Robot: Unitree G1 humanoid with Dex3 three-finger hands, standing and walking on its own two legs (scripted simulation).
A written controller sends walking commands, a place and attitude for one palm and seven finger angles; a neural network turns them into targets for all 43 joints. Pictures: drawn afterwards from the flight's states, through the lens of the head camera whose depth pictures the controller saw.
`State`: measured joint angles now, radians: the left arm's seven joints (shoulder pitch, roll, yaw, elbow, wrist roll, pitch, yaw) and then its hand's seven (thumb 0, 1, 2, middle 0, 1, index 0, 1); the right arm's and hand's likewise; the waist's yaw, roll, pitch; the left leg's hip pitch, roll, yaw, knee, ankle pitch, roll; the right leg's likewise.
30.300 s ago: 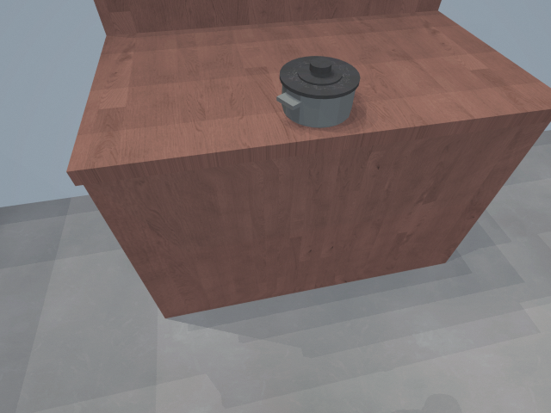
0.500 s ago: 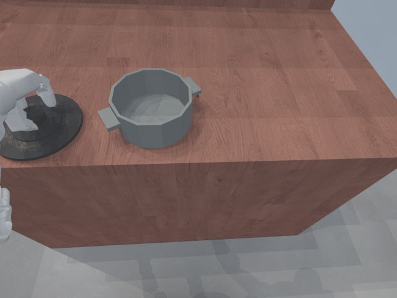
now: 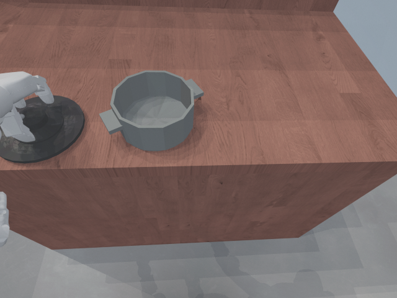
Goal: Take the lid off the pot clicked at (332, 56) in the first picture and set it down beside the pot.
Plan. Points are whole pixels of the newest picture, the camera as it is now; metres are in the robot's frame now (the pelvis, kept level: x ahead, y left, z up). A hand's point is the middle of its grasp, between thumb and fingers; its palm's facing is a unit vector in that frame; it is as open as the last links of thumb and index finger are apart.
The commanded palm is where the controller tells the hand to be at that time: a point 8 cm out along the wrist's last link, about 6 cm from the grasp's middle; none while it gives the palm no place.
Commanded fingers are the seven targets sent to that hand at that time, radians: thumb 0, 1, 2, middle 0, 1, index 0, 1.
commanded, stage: raise the empty hand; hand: left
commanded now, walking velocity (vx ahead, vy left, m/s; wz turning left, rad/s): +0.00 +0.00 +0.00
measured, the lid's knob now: (34, 118) +0.47 +0.33 +0.07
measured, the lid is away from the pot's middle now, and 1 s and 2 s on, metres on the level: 0.25 0.25 0.25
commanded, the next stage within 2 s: draw the hand back to the body in 1.30 s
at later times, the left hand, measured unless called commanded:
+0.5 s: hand (11, 91) +0.46 +0.32 +0.16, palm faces -0.34 -0.09 -0.93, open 11.1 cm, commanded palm +0.46 +0.32 +0.22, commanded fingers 0.00 -0.08 0.78 -0.41 -0.75 -0.41 -0.75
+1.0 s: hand out of the picture +0.46 +0.33 +0.21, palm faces -0.28 -0.09 -0.96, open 11.1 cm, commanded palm +0.46 +0.32 +0.28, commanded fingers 0.00 -0.08 0.78 -0.41 -0.75 -0.41 -0.75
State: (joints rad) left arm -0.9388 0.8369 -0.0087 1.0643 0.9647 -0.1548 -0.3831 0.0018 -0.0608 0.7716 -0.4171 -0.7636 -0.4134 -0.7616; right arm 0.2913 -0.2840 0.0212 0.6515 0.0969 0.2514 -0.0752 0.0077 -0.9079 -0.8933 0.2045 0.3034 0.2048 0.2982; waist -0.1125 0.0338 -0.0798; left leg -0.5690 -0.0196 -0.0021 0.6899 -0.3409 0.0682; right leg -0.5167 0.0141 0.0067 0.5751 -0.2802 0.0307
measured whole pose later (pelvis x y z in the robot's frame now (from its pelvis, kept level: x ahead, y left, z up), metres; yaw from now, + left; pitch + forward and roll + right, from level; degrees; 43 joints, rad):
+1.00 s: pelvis +0.00 +0.00 +0.01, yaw +1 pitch +10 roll -3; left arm -1.13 0.87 -0.08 1.01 0.96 -0.02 -0.49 0.00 -0.07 0.78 -0.42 -0.75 -0.42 -0.75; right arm 0.26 -0.28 0.03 0.64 0.10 0.24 -0.06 0.01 -0.91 -0.89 0.20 0.30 0.20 0.30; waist -0.11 0.03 -0.07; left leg -0.46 -0.04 -0.01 0.59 -0.29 0.07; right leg -0.40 0.00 0.00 0.48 -0.24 0.03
